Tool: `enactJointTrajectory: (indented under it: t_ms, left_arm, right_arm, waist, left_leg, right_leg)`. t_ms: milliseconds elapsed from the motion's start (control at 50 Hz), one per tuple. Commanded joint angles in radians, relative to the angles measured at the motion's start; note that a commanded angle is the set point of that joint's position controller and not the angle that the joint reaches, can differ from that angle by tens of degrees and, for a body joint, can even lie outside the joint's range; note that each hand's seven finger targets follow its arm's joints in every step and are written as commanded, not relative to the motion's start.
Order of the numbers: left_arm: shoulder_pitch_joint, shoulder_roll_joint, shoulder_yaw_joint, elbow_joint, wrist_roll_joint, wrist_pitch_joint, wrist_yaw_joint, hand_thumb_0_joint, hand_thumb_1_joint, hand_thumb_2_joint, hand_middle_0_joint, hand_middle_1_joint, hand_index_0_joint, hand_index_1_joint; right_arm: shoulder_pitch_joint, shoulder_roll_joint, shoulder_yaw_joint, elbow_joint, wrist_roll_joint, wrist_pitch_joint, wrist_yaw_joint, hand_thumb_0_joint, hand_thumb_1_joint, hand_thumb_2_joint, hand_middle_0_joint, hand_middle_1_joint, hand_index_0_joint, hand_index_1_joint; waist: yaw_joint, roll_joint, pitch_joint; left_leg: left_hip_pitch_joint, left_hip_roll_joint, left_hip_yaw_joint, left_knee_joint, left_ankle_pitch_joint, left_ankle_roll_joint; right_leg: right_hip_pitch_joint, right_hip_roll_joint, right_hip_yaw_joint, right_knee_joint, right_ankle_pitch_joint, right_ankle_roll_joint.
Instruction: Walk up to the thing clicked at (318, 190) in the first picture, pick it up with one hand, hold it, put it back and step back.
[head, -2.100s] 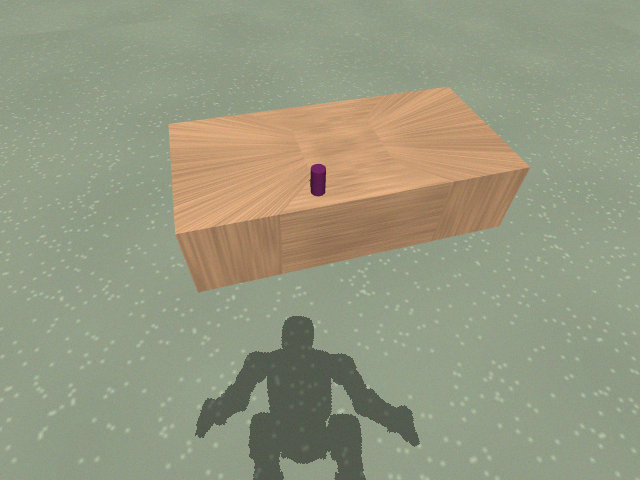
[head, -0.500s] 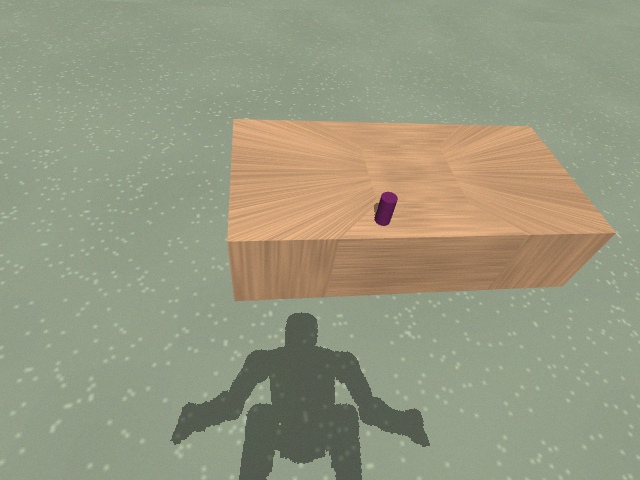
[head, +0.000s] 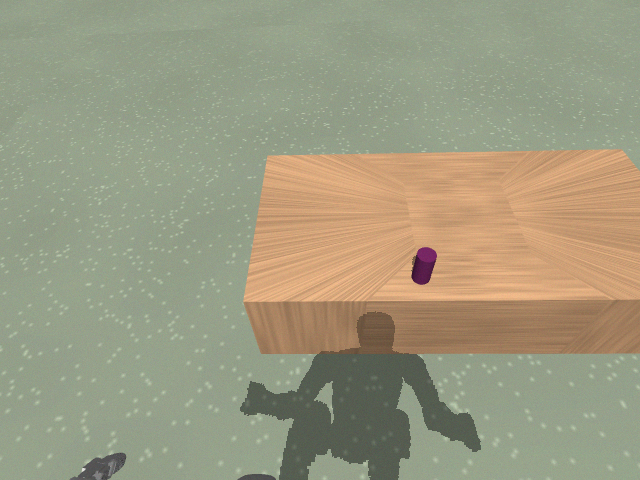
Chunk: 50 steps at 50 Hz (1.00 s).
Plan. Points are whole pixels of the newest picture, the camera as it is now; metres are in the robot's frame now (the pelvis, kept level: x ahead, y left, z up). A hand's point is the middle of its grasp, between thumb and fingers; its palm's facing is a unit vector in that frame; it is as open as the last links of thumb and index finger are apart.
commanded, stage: walk up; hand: right
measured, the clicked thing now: (423, 266) +0.71 -0.23 -0.38
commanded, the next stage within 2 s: none
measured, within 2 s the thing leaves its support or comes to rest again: neither
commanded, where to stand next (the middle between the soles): +0.31 -0.05 m, yaw +4 degrees
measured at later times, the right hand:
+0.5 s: hand (532, 387) +0.28 -0.29 -0.11, palm faces -0.05 +0.90 -0.44, open 7.4 cm
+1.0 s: hand (541, 375) +0.33 -0.34 -0.18, palm faces -0.17 +0.93 -0.32, open 7.4 cm
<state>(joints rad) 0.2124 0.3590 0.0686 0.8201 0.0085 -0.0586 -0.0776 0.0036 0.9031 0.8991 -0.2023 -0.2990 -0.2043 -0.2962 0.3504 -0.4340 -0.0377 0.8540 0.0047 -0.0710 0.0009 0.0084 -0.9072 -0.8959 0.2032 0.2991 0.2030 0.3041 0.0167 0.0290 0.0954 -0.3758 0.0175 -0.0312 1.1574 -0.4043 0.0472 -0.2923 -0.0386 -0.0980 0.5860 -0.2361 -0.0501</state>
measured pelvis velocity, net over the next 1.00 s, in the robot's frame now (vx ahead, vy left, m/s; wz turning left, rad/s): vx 0.24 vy -0.09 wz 0.09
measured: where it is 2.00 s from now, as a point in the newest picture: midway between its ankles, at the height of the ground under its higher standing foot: outside the picture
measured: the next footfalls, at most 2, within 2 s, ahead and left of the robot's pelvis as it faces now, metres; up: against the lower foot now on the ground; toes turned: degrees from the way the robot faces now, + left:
left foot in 0.32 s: +0.27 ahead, +0.09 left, +0.00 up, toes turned +7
right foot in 0.72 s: +0.33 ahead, -0.18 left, +0.00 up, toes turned +4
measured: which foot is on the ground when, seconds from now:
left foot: up 0.00-0.30, down 0.32-0.74, up 0.76-1.00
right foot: down 0.00-0.36, up 0.38-0.70, down 0.72-1.00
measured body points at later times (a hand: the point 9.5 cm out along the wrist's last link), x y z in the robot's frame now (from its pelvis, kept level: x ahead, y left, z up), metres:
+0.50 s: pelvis +0.17 -0.03 +0.00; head +0.18 +0.00 +0.44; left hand +0.18 +0.29 -0.14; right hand +0.28 -0.33 -0.08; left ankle +0.23 +0.08 -0.73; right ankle +0.17 -0.17 -0.66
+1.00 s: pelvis +0.24 -0.09 -0.01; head +0.28 -0.12 +0.43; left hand +0.28 +0.24 -0.10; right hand +0.34 -0.39 -0.16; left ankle +0.23 +0.06 -0.70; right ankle +0.32 -0.22 -0.73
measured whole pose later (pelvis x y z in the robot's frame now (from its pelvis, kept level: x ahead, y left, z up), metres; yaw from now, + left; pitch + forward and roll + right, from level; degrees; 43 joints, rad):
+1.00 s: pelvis +0.24 -0.09 -0.01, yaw +5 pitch -1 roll +1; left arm 0.24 0.37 0.03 0.86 0.03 -0.06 0.01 0.00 0.90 0.90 -0.21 -0.30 -0.21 -0.30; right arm 0.23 -0.42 -0.04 0.89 -0.02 0.04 0.02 0.01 -0.91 -0.90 0.20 0.30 0.20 0.30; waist 0.03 0.08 0.11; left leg -0.42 0.03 -0.02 0.93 -0.50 0.02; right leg -0.41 -0.08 -0.05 0.68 -0.25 0.01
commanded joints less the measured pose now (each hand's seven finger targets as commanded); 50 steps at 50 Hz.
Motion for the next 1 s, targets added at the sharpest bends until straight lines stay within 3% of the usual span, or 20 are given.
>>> enactJointTrajectory:
  t_ms: [0, 100, 180, 240, 280, 300, 320, 340, 360, 380, 440, 520, 620, 680, 700, 720, 740, 760, 820, 980]
  left_arm:
    - [0.054, 0.268, 0.075, -0.064, 0.003, -0.021, 0.029, 0.0, 0.9, 0.9, -0.2, -0.3, -0.2, -0.3]
    - [0.114, 0.276, 0.079, -0.101, 0.015, -0.026, 0.03, 0.0, 0.9, 0.9, -0.2, -0.3, -0.2, -0.3]
    - [0.182, 0.264, 0.077, -0.107, 0.02, -0.013, 0.029, 0.0, 0.9, 0.9, -0.2, -0.3, -0.2, -0.3]
    - [0.185, 0.277, 0.076, -0.114, 0.02, 0.004, 0.03, 0.0, 0.9, 0.9, -0.2, -0.3, -0.2, -0.3]
    - [0.157, 0.277, 0.067, -0.137, 0.014, 0.011, 0.033, 0.0, 0.9, 0.9, -0.2, -0.3, -0.2, -0.3]
    - [0.17, 0.237, 0.049, -0.146, 0.007, 0.011, 0.036, 0.0, 0.9, 0.9, -0.2, -0.3, -0.2, -0.3]
    - [0.207, 0.176, 0.035, -0.155, -0.003, 0.012, 0.037, 0.0, 0.9, 0.9, -0.2, -0.3, -0.2, -0.3]
    - [0.246, 0.194, 0.043, -0.137, -0.001, 0.025, 0.038, 0.0, 0.9, 0.9, -0.2, -0.3, -0.2, -0.3]
    - [0.224, 0.308, 0.067, -0.125, 0.008, 0.038, 0.046, 0.0, 0.9, 0.9, -0.2, -0.3, -0.2, -0.3]
    - [0.203, 0.311, 0.06, -0.118, 0.013, 0.036, 0.046, 0.0, 0.9, 0.9, -0.2, -0.3, -0.2, -0.3]
    - [0.22, 0.263, 0.063, -0.079, 0.002, 0.04, 0.029, 0.0, 0.9, 0.9, -0.2, -0.3, -0.2, -0.3]
    - [0.255, 0.222, 0.052, -0.048, -0.004, 0.033, 0.013, 0.0, 0.9, 0.9, -0.2, -0.3, -0.2, -0.3]
    - [0.198, 0.22, 0.051, 0.001, -0.002, 0.006, 0.049, 0.0, 0.9, 0.9, -0.2, -0.3, -0.2, -0.3]
    - [0.254, 0.24, 0.058, 0.052, 0.002, -0.013, 0.076, 0.0, 0.9, 0.9, -0.2, -0.3, -0.2, -0.3]
    - [0.253, 0.265, 0.062, 0.049, 0.009, -0.023, 0.085, 0.0, 0.9, 0.9, -0.2, -0.3, -0.2, -0.3]
    - [0.225, 0.344, 0.072, 0.029, 0.023, -0.034, 0.092, 0.0, 0.9, 0.9, -0.2, -0.3, -0.2, -0.3]
    - [0.139, 0.345, 0.056, -0.009, 0.021, -0.034, 0.094, 0.0, 0.9, 0.9, -0.2, -0.3, -0.2, -0.3]
    - [0.077, 0.381, 0.06, -0.011, 0.015, -0.025, 0.1, 0.0, 0.9, 0.9, -0.2, -0.3, -0.2, -0.3]
    - [0.057, 0.334, 0.054, -0.006, 0.016, -0.024, 0.101, 0.0, 0.9, 0.9, -0.2, -0.3, -0.2, -0.3]
    - [0.073, 0.349, 0.064, -0.004, 0.022, -0.006, 0.118, 0.0, 0.9, 0.9, -0.2, -0.3, -0.2, -0.3]
  right_arm:
    - [0.113, -0.16, -0.065, -0.043, -0.006, -0.012, 0.011, 0.0, -0.9, -0.9, 0.2, 0.3, 0.2, 0.3]
    - [0.002, -0.153, -0.069, -0.085, -0.012, -0.005, 0.022, 0.0, -0.9, -0.9, 0.2, 0.3, 0.2, 0.3]
    - [-0.09, -0.134, -0.063, -0.121, -0.011, -0.015, 0.021, 0.0, -0.9, -0.9, 0.2, 0.3, 0.2, 0.3]
    - [-0.077, -0.13, -0.07, -0.123, -0.008, -0.021, 0.011, 0.0, -0.9, -0.9, 0.2, 0.3, 0.2, 0.3]
    - [0.037, -0.147, -0.081, -0.097, -0.018, -0.028, 0.0, 0.0, -0.9, -0.9, 0.2, 0.3, 0.2, 0.3]
    - [0.133, -0.19, -0.099, -0.072, -0.03, -0.033, -0.01, 0.0, -0.9, -0.9, 0.2, 0.3, 0.2, 0.3]
    - [0.204, -0.271, -0.126, -0.075, -0.051, -0.035, -0.022, 0.0, -0.9, -0.9, 0.2, 0.3, 0.2, 0.3]
    - [0.182, -0.305, -0.131, -0.106, -0.04, -0.033, -0.032, 0.0, -0.9, -0.9, 0.2, 0.3, 0.2, 0.3]
    - [0.143, -0.325, -0.145, -0.11, -0.002, -0.029, -0.034, 0.0, -0.9, -0.9, 0.2, 0.3, 0.2, 0.3]
    - [0.092, -0.297, -0.136, -0.121, 0.006, -0.026, -0.034, 0.0, -0.9, -0.9, 0.2, 0.3, 0.2, 0.3]
    - [0.011, -0.226, -0.091, -0.135, 0.004, -0.037, -0.025, 0.0, -0.9, -0.9, 0.2, 0.3, 0.2, 0.3]
    - [-0.066, -0.225, -0.084, -0.146, -0.017, -0.042, 0.002, 0.0, -0.9, -0.9, 0.2, 0.3, 0.2, 0.3]
    - [-0.095, -0.221, -0.073, -0.132, -0.023, 0.001, 0.012, 0.0, -0.9, -0.9, 0.2, 0.3, 0.2, 0.3]
    - [-0.137, -0.16, -0.052, -0.137, -0.012, 0.038, 0.01, 0.0, -0.9, -0.9, 0.2, 0.3, 0.2, 0.3]
    - [-0.091, -0.104, -0.034, -0.126, -0.007, 0.045, 0.007, 0.0, -0.9, -0.9, 0.2, 0.3, 0.2, 0.3]
    - [-0.041, -0.043, -0.013, -0.126, 0.0, 0.052, 0.005, 0.0, -0.9, -0.9, 0.2, 0.3, 0.2, 0.3]
    - [-0.008, -0.078, -0.019, -0.097, -0.001, 0.071, -0.003, 0.0, -0.9, -0.9, 0.2, 0.3, 0.2, 0.3]
    - [-0.034, -0.146, -0.045, -0.088, -0.004, 0.072, -0.01, 0.0, -0.9, -0.9, 0.2, 0.3, 0.2, 0.3]
    - [-0.033, -0.176, -0.06, -0.032, -0.003, 0.076, -0.009, 0.0, -0.9, -0.9, 0.2, 0.3, 0.2, 0.3]
    - [-0.101, -0.164, -0.07, -0.02, -0.03, 0.094, 0.012, 0.0, -0.9, -0.9, 0.2, 0.3, 0.2, 0.3]
  waist:
    - [-0.007, -0.184, 0.007]
    - [0.034, -0.147, 0.014]
    - [0.072, -0.123, -0.025]
    - [0.054, -0.117, -0.049]
    - [-0.03, -0.063, -0.103]
    - [-0.079, 0.032, -0.169]
    - [-0.112, 0.201, -0.24]
    - [-0.082, 0.152, -0.235]
    - [-0.088, 0.077, -0.21]
    - [-0.077, 0.017, -0.14]
    - [-0.025, 0.019, -0.002]
    - [0.003, 0.172, 0.034]
    - [-0.004, 0.209, -0.018]
    - [0.047, 0.059, -0.079]
    - [0.054, -0.082, -0.104]
    - [0.035, -0.297, -0.098]
    - [-0.008, -0.17, -0.073]
    - [-0.005, -0.208, -0.057]
    - [-0.003, -0.237, -0.096]
    - [0.032, -0.248, -0.146]
  left_leg:
    - [-0.125, 0.039, -0.027, -0.049, 0.102, -0.013]
    - [-0.185, 0.049, -0.007, -0.287, 0.146, -0.051]
    - [-0.139, 0.041, 0.063, -0.466, 0.228, -0.036]
    - [-0.029, 0.007, 0.125, -0.543, 0.211, -0.017]
    - [0.21, -0.034, 0.143, -0.642, 0.243, 0.014]
    - [0.391, 0.005, 0.069, -0.678, 0.243, 0.049]
    - [0.565, 0.231, -0.289, -0.722, 0.133, 0.144]
    - [0.579, 0.425, -0.634, -0.81, 0.031, 0.228]
    - [0.5, 0.496, -0.699, -0.855, -0.092, 0.302]
    - [0.417, 0.462, -0.605, -0.869, -0.031, 0.298]
    - [0.156, 0.292, -0.219, -0.872, 0.166, 0.168]
    - [0.018, 0.183, -0.036, -0.898, 0.075, 0.157]
    - [-0.078, 0.194, -0.04, -0.771, 0.139, 0.162]
    - [-0.133, 0.111, 0.032, -0.516, 0.113, 0.089]
    - [-0.132, 0.059, 0.078, -0.367, 0.017, 0.055]
    - [-0.2, -0.023, 0.076, -0.207, -0.142, -0.003]
    - [-0.123, 0.001, -0.062, -0.169, -0.153, -0.016]
    - [-0.117, 0.026, -0.026, -0.159, -0.184, -0.017]
    - [-0.115, 0.047, -0.054, -0.173, -0.134, -0.015]
    - [-0.11, 0.026, 0.012, -0.285, -0.113, -0.033]
  right_leg:
    - [0.043, -0.187, 0.213, -0.328, 0.078, -0.131]
    - [0.114, -0.213, 0.178, -0.344, 0.086, -0.145]
    - [0.21, -0.199, 0.137, -0.257, 0.305, -0.102]
    - [0.205, -0.194, 0.112, -0.167, 0.41, -0.088]
    - [0.098, -0.158, 0.07, 0.01, 0.437, -0.074]
    - [-0.001, -0.101, 0.032, 0.209, 0.388, -0.046]
    - [-0.229, 0.004, -0.004, 0.462, 0.066, 0.003]
    - [-0.381, 0.076, 0.083, 0.59, -0.318, 0.026]
    - [-0.37, -0.008, 0.179, 0.686, -0.34, 0.013]
    - [-0.393, -0.023, 0.198, 0.701, -0.301, 0.014]
    - [-0.273, -0.049, 0.205, 0.573, -0.169, 0.014]
    - [-0.163, -0.059, 0.098, 0.335, -0.062, 0.049]
    - [0.005, -0.023, 0.04, 0.146, 0.03, 0.069]
    - [0.182, 0.029, 0.026, -0.013, 0.118, 0.06]
    - [0.202, -0.026, 0.096, -0.113, 0.108, 0.043]
    - [0.154, -0.26, 0.447, -0.225, 0.126, -0.016]
    - [0.018, -0.346, 0.568, -0.275, -0.003, -0.086]
    - [-0.011, -0.37, 0.599, -0.278, -0.036, -0.181]
    - [0.038, -0.276, 0.413, -0.193, 0.053, -0.137]
    - [0.078, -0.28, 0.352, -0.145, 0.065, -0.169]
